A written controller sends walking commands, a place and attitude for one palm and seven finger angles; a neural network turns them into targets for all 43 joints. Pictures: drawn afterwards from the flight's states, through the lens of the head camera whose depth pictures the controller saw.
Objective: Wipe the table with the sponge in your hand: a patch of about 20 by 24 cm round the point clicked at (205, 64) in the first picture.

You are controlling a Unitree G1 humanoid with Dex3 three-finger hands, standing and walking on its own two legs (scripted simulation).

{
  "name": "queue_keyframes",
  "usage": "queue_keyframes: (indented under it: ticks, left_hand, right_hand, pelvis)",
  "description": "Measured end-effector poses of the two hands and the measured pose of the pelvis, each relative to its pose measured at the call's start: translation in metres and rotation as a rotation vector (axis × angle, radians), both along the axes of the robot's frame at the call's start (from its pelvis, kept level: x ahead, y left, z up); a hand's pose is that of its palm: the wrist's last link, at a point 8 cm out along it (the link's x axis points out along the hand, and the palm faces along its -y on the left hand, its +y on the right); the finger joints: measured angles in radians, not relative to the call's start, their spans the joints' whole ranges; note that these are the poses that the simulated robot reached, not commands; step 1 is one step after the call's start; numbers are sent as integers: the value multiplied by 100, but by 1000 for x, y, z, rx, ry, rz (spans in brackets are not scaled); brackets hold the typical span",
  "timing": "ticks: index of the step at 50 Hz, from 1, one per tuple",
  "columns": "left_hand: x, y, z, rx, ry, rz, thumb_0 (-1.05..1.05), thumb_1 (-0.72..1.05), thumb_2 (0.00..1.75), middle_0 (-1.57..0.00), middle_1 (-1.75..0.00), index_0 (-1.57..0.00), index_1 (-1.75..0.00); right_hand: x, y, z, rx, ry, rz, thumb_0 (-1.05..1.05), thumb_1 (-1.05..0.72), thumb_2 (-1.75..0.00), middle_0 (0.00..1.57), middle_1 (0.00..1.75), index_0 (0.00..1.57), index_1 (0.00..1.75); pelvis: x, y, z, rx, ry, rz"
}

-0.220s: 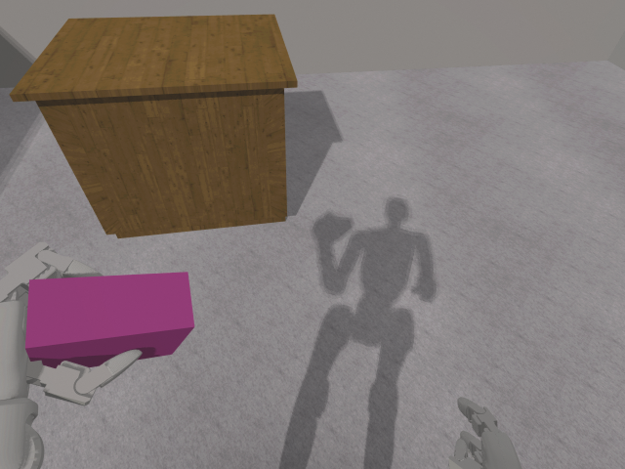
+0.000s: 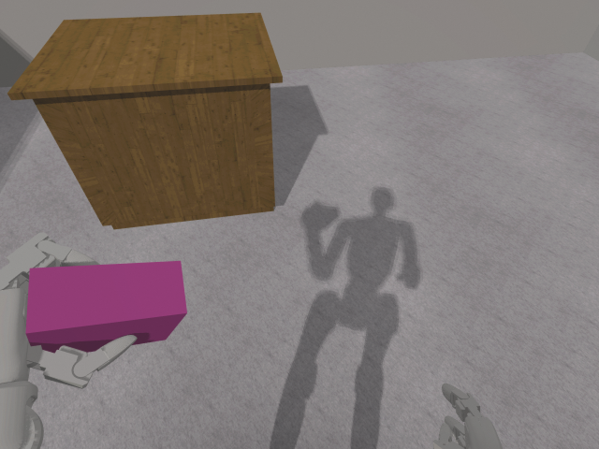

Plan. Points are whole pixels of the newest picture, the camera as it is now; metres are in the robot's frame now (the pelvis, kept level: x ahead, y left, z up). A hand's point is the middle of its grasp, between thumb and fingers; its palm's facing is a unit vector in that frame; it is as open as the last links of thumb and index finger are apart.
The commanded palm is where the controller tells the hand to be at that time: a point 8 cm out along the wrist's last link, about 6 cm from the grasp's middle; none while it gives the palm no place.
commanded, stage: stand and wait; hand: left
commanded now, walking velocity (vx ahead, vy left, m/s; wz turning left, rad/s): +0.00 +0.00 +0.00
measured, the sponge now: (132, 307) +0.23 +0.20 +0.14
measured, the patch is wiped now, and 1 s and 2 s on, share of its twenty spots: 0.00 0.00 0.00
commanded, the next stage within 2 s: look at it before walking up in 0.04 s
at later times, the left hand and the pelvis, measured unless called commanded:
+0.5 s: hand (71, 310) +0.21 +0.25 +0.16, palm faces +0.43 -0.82 -0.38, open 10.0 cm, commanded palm +0.15 +0.29 +0.18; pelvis +0.01 +0.00 -0.01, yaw +3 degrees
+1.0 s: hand (11, 315) +0.20 +0.30 +0.16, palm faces +0.66 -0.62 -0.43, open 10.0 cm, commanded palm +0.14 +0.32 +0.18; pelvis +0.08 +0.00 -0.01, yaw +19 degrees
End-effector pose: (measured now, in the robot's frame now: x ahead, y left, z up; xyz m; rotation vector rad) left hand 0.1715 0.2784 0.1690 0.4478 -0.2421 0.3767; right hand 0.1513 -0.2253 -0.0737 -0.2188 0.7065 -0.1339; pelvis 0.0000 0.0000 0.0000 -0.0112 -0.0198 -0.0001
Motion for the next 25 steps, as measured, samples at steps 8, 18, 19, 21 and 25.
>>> queue_keyframes:
  ticks: [8, 18, 19, 21, 25]
  left_hand:
    - [1, -2, -2, 3, 16, -1, -1, -48, 98, -75, -133, -75, -133]
    - [1, -4, -1, 4, 9, -7, -1, -48, 98, -75, -134, -75, -133]
    - [0, -3, -1, 5, 5, -7, -1, -48, 98, -75, -134, -75, -133]
    - [0, -2, -1, 7, -2, -3, -1, -48, 98, -75, -134, -75, -133]
    - [-2, 5, 1, 19, -18, 23, -1, -48, 98, -75, -134, -75, -133]
  right_hand:
    - [-6, -6, -3, -3, 20, -13, 1, -90, -90, 20, 29, 20, 30]
    - [-5, -8, -2, -5, 13, -16, 1, -90, -90, 20, 29, 20, 30]
    - [-5, -8, -3, -7, 13, -14, 1, -90, -90, 20, 29, 20, 30]
    - [-4, -8, -4, -14, 18, -12, 1, -90, -90, 20, 29, 20, 30]
    - [0, -6, -8, -32, 39, -3, 1, -90, -90, 20, 29, 20, 30]
  pelvis:
    - [0, -2, 0, 0, 1, -1]
    - [0, -3, -1, 0, -1, 5]
    - [1, -2, -2, 0, 0, 10]
    - [2, -2, -3, 0, 3, 23]
    - [8, 1, -7, -1, 12, 55]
